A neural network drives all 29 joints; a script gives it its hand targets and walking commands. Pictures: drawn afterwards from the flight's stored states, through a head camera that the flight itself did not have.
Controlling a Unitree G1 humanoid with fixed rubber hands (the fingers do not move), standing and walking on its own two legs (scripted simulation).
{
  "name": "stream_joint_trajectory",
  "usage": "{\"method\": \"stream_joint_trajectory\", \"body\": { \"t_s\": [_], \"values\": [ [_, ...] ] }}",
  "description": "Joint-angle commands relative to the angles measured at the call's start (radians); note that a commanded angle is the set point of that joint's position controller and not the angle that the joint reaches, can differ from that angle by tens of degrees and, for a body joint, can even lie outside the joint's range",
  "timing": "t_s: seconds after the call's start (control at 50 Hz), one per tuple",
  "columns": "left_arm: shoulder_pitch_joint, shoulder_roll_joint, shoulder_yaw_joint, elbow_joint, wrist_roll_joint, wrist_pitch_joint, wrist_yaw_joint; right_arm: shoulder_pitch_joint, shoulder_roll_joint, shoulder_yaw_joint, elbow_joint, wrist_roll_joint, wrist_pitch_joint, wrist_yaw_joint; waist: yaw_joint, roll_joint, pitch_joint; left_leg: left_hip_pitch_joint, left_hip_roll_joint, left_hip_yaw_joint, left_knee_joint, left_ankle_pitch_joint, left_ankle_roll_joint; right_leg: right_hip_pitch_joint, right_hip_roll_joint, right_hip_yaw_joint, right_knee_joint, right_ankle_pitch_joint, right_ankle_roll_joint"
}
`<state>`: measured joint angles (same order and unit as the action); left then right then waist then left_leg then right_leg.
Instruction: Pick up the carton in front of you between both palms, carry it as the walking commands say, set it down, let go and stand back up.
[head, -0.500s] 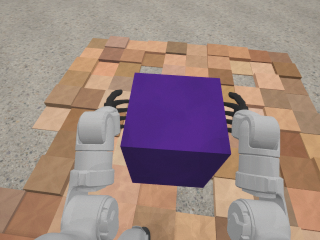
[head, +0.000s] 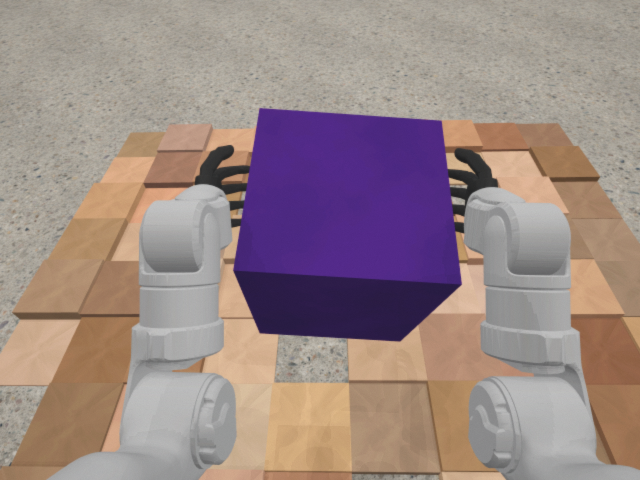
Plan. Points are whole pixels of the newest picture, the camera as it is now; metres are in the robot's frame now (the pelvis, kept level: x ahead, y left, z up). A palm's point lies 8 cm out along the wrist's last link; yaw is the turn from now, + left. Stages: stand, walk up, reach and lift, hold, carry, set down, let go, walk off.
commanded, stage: carry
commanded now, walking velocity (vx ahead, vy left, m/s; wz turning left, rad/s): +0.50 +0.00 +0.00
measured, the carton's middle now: (339, 240) +0.39 -0.02 +0.09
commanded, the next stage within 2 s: none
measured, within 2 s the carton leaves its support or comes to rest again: neither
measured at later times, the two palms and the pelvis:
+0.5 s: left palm (243, 109) +0.69 +0.15 +0.11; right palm (410, 116) +0.66 -0.15 +0.10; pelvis +0.31 +0.02 +0.01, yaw -1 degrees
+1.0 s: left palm (248, 12) +0.96 +0.16 +0.17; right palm (384, 1) +0.99 -0.13 +0.18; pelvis +0.61 -0.01 +0.06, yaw +1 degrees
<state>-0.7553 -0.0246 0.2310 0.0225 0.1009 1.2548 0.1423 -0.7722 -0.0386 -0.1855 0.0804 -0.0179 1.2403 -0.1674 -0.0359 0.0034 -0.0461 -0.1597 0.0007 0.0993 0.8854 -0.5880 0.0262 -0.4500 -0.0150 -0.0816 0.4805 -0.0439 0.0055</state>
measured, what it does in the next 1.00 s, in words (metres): climbs: left foot 0.04 m higher, then right foot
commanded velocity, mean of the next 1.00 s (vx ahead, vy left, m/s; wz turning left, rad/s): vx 0.50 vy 0.00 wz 0.00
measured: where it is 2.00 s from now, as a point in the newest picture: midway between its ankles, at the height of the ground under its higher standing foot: (315, 210)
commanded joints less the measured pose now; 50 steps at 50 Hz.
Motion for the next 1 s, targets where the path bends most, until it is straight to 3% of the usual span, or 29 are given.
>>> {"method": "stream_joint_trajectory", "body": {
  "t_s": [0.0, 0.02, 0.04, 0.06, 0.1, 0.2, 0.24, 0.28, 0.32, 0.34, 0.36, 0.38, 0.4, 0.42, 0.46, 0.5, 0.52, 0.56, 0.62, 0.72, 0.74, 0.76, 0.78, 0.8, 0.82, 0.84, 0.86, 0.9, 0.98],
  "values": [
    [-0.641, -0.836, -0.545, 0.044, -0.409, 0.025, -0.221, -0.770, 1.033, 0.584, -0.062, 0.453, 0.042, 0.258, 0.118, -0.384, -0.572, -0.591, -0.102, -0.057, 0.544, -0.019, -0.011, 0.896, -0.329, 0.550, 0.055, 0.447, -0.287],
    [-0.636, -0.895, -0.547, 0.025, -0.454, 0.039, -0.229, -0.778, 1.002, 0.571, -0.049, 0.450, 0.052, 0.252, 0.101, -0.200, -0.432, -0.571, -0.042, -0.060, 0.469, -0.037, 0.005, 0.719, -0.231, 0.477, -0.012, 0.350, -0.196],
    [-0.766, -0.886, -0.550, -0.034, -0.465, 0.043, -0.231, -0.809, 1.056, 0.551, -0.051, 0.446, 0.059, 0.246, 0.095, -0.263, -0.520, -0.611, -0.039, -0.071, 0.504, -0.002, -0.001, 0.761, -0.306, 0.568, 0.003, 0.340, -0.264],
    [-0.822, -0.942, -0.556, -0.043, -0.496, 0.055, -0.237, -0.835, 1.054, 0.524, -0.067, 0.427, 0.065, 0.238, 0.091, -0.206, -0.523, -0.660, 0.000, -0.084, 0.533, 0.003, 0.001, 0.743, -0.321, 0.594, 0.003, 0.287, -0.286],
    [-0.896, -1.022, -0.568, -0.075, -0.544, 0.067, -0.250, -0.838, 1.082, 0.486, -0.067, 0.400, 0.074, 0.223, 0.090, -0.099, -0.505, -0.676, 0.028, -0.092, 0.477, 0.041, -0.002, 0.655, -0.274, 0.509, -0.012, 0.156, -0.254],
    [-0.944, -1.094, -0.566, -0.076, -0.575, 0.073, -0.261, -0.824, 1.089, 0.446, -0.063, 0.340, 0.075, 0.199, 0.108, -0.102, -0.469, -0.786, 0.044, -0.047, 0.379, 0.155, 0.006, 0.617, -0.236, 0.386, -0.004, 0.242, -0.257],
    [-0.902, -1.111, -0.566, -0.024, -0.563, 0.069, -0.265, -0.792, 1.085, 0.449, -0.034, 0.319, 0.073, 0.201, 0.105, -0.101, -0.429, -0.726, 0.040, -0.026, 0.204, 0.241, 0.006, 0.561, -0.201, 0.305, -0.023, 0.324, -0.235],
    [-0.848, -1.126, -0.559, 0.041, -0.544, 0.060, -0.273, -0.757, 1.096, 0.452, 0.012, 0.306, 0.066, 0.210, 0.099, -0.105, -0.385, -0.542, -0.001, 0.030, -0.069, 0.352, 0.009, 0.454, -0.160, 0.198, -0.045, 0.453, -0.184],
    [-0.777, -1.148, -0.547, 0.116, -0.522, 0.046, -0.281, -0.709, 1.118, 0.456, 0.062, 0.305, 0.054, 0.227, 0.051, -0.150, -0.418, -0.294, -0.094, 0.137, -0.179, 0.391, 0.030, 0.408, -0.145, 0.098, 0.079, 0.803, -0.135],
    [-0.744, -1.159, -0.540, 0.148, -0.511, 0.036, -0.286, -0.668, 1.139, 0.456, 0.096, 0.306, 0.043, 0.239, -0.003, -0.129, -0.488, -0.089, -0.111, 0.153, -0.290, 0.505, 0.047, 0.378, -0.124, 0.032, 0.223, 0.862, -0.093],
    [-0.720, -1.171, -0.538, 0.163, -0.493, 0.021, -0.290, -0.653, 1.154, 0.453, 0.107, 0.316, 0.029, 0.254, -0.056, -0.115, -0.562, 0.161, -0.045, 0.056, -0.338, 0.582, 0.073, 0.246, -0.098, 0.015, 0.399, 0.662, -0.058],
    [-0.718, -1.196, -0.536, 0.162, -0.486, 0.010, -0.297, -0.657, 1.157, 0.457, 0.105, 0.316, 0.007, 0.265, -0.062, 0.159, -0.665, 0.427, 0.274, -0.478, -0.392, 0.696, 0.220, -0.055, 0.033, 0.009, 0.715, 0.101, -0.001],
    [-0.717, -1.194, -0.537, 0.174, -0.470, 0.002, -0.300, -0.660, 1.195, 0.475, 0.106, 0.328, -0.010, 0.273, -0.055, 0.295, -0.703, 0.493, 0.353, -0.726, -0.462, 0.805, 0.328, -0.182, 0.138, 0.078, 0.959, -0.406, 0.006],
    [-0.715, -1.212, -0.536, 0.163, -0.466, -0.015, -0.298, -0.693, 1.219, 0.492, 0.060, 0.357, -0.022, 0.283, -0.041, 0.197, -0.646, 0.476, 0.332, -0.647, -0.420, 0.759, 0.310, -0.281, 0.066, 0.143, 1.036, -0.413, -0.025],
    [-0.703, -1.211, -0.532, 0.110, -0.450, -0.041, -0.281, -0.782, 1.296, 0.550, -0.032, 0.432, -0.050, 0.298, -0.031, 0.036, -0.533, 0.354, 0.287, -0.530, -0.423, 0.670, 0.225, -0.350, -0.004, 0.127, 0.939, -0.386, -0.035],
    [-0.666, -1.204, -0.541, 0.073, -0.429, -0.064, -0.259, -0.831, 1.333, 0.598, -0.094, 0.481, -0.070, 0.307, -0.018, 0.039, -0.501, 0.268, 0.257, -0.449, -0.461, 0.564, 0.188, -0.307, -0.030, 0.128, 0.790, -0.338, -0.036],
    [-0.639, -1.199, -0.551, 0.063, -0.418, -0.074, -0.249, -0.821, 1.341, 0.613, -0.099, 0.492, -0.078, 0.310, -0.019, 0.056, -0.504, 0.263, 0.257, -0.431, -0.471, 0.559, 0.189, -0.295, -0.028, 0.122, 0.734, -0.330, -0.033],
    [-0.583, -1.190, -0.569, 0.058, -0.395, -0.092, -0.235, -0.780, 1.337, 0.628, -0.092, 0.497, -0.091, 0.317, -0.023, 0.072, -0.497, 0.245, 0.265, -0.377, -0.499, 0.589, 0.212, -0.260, -0.017, 0.084, 0.562, -0.387, -0.019],
    [-0.528, -1.179, -0.602, 0.057, -0.377, -0.111, -0.224, -0.729, 1.310, 0.634, -0.073, 0.492, -0.104, 0.326, -0.031, 0.117, -0.480, 0.268, 0.269, -0.301, -0.505, 0.708, 0.208, -0.246, -0.017, 0.044, 0.365, -0.293, -0.016],
    [-0.564, -1.148, -0.683, -0.001, -0.418, -0.102, -0.219, -0.658, 1.218, 0.634, -0.084, 0.448, -0.092, 0.309, -0.010, 0.160, -0.432, 0.168, 0.188, -0.085, -0.432, 0.857, 0.089, 0.054, 0.069, -0.105, 0.022, -0.090, -0.037],
    [-0.555, -1.137, -0.687, 0.008, -0.428, -0.095, -0.221, -0.627, 1.198, 0.626, -0.073, 0.436, -0.084, 0.304, 0.008, 0.142, -0.471, 0.102, 0.157, -0.028, -0.329, 0.920, 0.053, 0.227, 0.056, -0.096, -0.021, -0.039, -0.063],
    [-0.526, -1.118, -0.677, 0.027, -0.427, -0.092, -0.222, -0.611, 1.174, 0.617, -0.059, 0.428, -0.072, 0.301, 0.051, 0.113, -0.529, -0.045, 0.116, 0.009, -0.207, 0.901, 0.006, 0.435, -0.005, 0.019, 0.002, -0.075, -0.127],
    [-0.507, -1.080, -0.655, 0.045, -0.408, -0.093, -0.222, -0.636, 1.177, 0.611, -0.053, 0.428, -0.059, 0.303, 0.094, -0.113, -0.621, -0.289, 0.040, 0.010, 0.030, 0.710, -0.037, 0.672, -0.197, 0.342, 0.046, 0.001, -0.247],
    [-0.483, -1.070, -0.646, 0.063, -0.409, -0.089, -0.222, -0.630, 1.166, 0.607, -0.027, 0.422, -0.052, 0.305, 0.116, -0.277, -0.587, -0.544, -0.061, -0.023, 0.209, 0.137, -0.034, 0.799, -0.297, 0.554, -0.020, 0.259, -0.319],
    [-0.507, -1.069, -0.647, 0.043, -0.420, -0.081, -0.225, -0.620, 1.175, 0.599, 0.002, 0.415, -0.051, 0.303, 0.115, -0.212, -0.545, -0.653, -0.026, -0.111, 0.292, 0.028, -0.014, 0.828, -0.323, 0.553, -0.003, 0.340, -0.326],
    [-0.536, -1.086, -0.656, 0.031, -0.436, -0.077, -0.231, -0.605, 1.173, 0.579, 0.017, 0.400, -0.050, 0.301, 0.122, -0.111, -0.518, -0.694, 0.017, -0.153, 0.265, 0.052, -0.001, 0.805, -0.320, 0.525, 0.004, 0.320, -0.301],
    [-0.589, -1.104, -0.668, 0.000, -0.460, -0.075, -0.238, -0.610, 1.174, 0.566, 0.018, 0.390, -0.048, 0.298, 0.117, -0.068, -0.478, -0.693, 0.045, -0.162, 0.190, 0.088, 0.004, 0.745, -0.309, 0.483, -0.013, 0.280, -0.263],
    [-0.685, -1.145, -0.692, -0.040, -0.516, -0.068, -0.250, -0.622, 1.168, 0.542, 0.005, 0.372, -0.042, 0.284, 0.100, -0.082, -0.448, -0.623, 0.070, -0.160, 0.056, 0.184, -0.003, 0.656, -0.282, 0.397, -0.048, 0.184, -0.216],
    [-0.701, -1.163, -0.667, 0.007, -0.546, -0.055, -0.272, -0.600, 1.139, 0.497, 0.019, 0.322, -0.035, 0.257, 0.102, -0.118, -0.405, -0.561, 0.083, -0.122, -0.101, 0.380, -0.022, 0.557, -0.253, 0.285, -0.101, 0.048, -0.212]
  ]
}}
